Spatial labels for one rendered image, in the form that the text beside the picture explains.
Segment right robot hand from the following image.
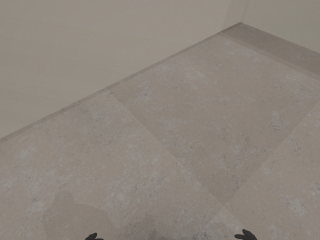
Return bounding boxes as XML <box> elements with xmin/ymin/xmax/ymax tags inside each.
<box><xmin>234</xmin><ymin>229</ymin><xmax>257</xmax><ymax>240</ymax></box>

